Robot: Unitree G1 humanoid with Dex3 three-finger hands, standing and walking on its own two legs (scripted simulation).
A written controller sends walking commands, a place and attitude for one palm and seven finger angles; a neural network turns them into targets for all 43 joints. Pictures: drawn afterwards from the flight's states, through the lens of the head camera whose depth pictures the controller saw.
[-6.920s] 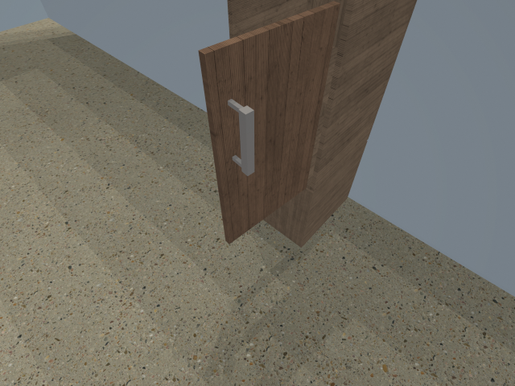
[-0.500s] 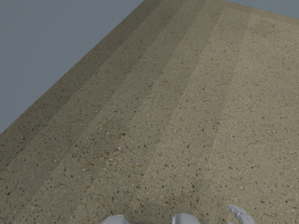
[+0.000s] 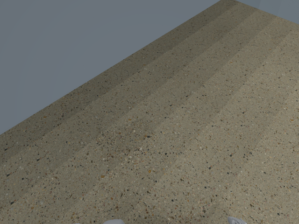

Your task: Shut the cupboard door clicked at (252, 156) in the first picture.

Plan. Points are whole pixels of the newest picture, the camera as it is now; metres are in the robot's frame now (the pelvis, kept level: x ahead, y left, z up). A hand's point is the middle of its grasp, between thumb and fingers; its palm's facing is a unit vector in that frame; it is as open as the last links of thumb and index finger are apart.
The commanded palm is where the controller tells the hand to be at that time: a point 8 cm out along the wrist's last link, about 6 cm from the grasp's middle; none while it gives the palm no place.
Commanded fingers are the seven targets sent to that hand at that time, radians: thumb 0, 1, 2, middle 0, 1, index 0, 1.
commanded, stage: walk to a spot facing it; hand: left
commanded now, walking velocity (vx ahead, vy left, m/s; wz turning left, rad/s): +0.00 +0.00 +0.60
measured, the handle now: out of the picture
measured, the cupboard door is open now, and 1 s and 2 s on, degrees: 84 84 84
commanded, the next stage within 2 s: none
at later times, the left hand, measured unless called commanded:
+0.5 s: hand out of the picture +0.04 +0.16 -0.15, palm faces +0.28 -0.92 -0.26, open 7.4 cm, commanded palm none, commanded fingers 0.00 0.90 0.90 -0.20 -0.30 -0.20 -0.30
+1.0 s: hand out of the picture +0.00 +0.19 -0.15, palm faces +0.56 -0.78 -0.29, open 7.4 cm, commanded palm none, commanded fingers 0.00 0.90 0.90 -0.20 -0.30 -0.20 -0.30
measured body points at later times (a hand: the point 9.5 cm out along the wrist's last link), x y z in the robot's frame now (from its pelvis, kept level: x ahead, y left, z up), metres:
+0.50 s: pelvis +0.02 -0.05 +0.01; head +0.07 -0.04 +0.46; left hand +0.02 +0.21 -0.13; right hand +0.18 -0.27 -0.14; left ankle -0.02 +0.08 -0.67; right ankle +0.04 -0.16 -0.73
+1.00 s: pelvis +0.03 -0.06 +0.00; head +0.08 -0.03 +0.45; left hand -0.03 +0.23 -0.13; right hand +0.23 -0.23 -0.15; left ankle +0.00 +0.07 -0.73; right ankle +0.10 -0.18 -0.73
